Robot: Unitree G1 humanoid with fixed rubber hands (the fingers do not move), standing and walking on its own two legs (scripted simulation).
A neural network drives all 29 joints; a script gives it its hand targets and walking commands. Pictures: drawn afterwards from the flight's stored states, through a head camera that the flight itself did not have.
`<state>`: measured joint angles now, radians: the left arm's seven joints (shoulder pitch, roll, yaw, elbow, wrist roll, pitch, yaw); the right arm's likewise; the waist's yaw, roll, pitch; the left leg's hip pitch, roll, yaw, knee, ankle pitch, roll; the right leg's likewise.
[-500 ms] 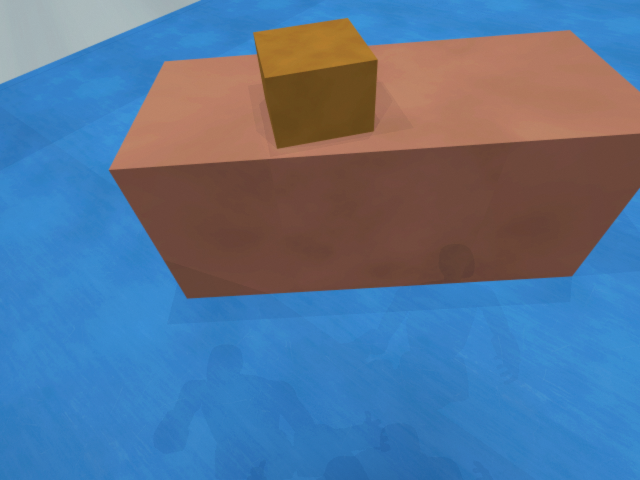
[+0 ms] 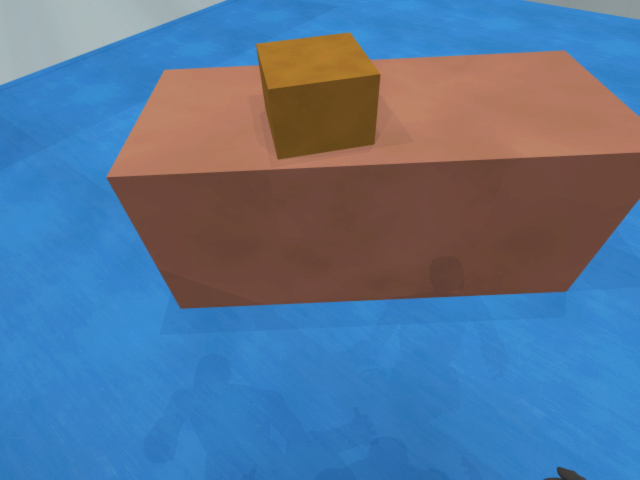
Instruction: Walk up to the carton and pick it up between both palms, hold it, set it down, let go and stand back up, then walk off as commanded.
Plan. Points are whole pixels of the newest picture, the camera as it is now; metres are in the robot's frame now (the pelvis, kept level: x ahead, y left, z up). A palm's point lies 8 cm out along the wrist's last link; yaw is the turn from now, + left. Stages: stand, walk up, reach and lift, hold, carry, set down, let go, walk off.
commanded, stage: walk off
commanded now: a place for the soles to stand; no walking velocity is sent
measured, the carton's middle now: (315, 94) +1.05 +0.03 -0.04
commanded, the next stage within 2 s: stand in 0.14 s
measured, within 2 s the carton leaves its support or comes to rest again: neither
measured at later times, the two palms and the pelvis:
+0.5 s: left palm out of the picture +0.08 +0.31 -0.08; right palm out of the picture +0.09 -0.31 -0.09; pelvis +0.00 +0.00 +0.00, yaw +0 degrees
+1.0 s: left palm out of the picture +0.08 +0.31 -0.08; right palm out of the picture +0.09 -0.31 -0.08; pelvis -0.01 +0.00 +0.00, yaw +0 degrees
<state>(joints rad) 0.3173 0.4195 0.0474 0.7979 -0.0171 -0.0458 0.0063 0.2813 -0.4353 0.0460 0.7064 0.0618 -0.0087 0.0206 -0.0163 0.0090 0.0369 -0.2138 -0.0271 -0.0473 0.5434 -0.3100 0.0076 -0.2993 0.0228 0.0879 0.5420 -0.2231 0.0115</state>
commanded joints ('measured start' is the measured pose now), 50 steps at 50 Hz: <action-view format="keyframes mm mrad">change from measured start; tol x4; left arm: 1 -67 174 48 15 10 -9 24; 11 -123 157 20 4 26 5 -14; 50 -140 166 28 27 23 -3 -19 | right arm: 1 -104 -172 -110 6 -91 -7 -8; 21 -61 -158 -79 41 -80 -39 -23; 50 -106 -175 -78 48 -96 -45 -23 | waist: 1 35 27 -37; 9 11 -22 -10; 12 22 35 16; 17 15 -29 -41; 21 4 -5 -80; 50 29 -16 -26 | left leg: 1 -30 136 -97 -109 197 86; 7 -32 112 -82 -115 110 71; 8 -33 133 -119 -176 -90 73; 10 -69 135 -139 -216 -175 70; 13 -76 144 -153 -226 -111 74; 17 -5 131 -109 -171 93 61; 20 30 115 -91 -143 139 52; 33 26 112 -78 -151 111 52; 45 -8 117 -95 -178 1 54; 50 -30 133 -110 -191 31 63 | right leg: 1 92 -70 108 -58 142 -61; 7 47 -88 135 -94 51 -70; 8 61 -93 109 -117 -36 -65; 10 54 -84 105 -117 -86 -58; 20 111 -108 101 -115 189 -60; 39 103 -102 99 -123 101 -57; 44 60 -104 106 -156 -10 -60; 50 91 -99 92 -130 84 -59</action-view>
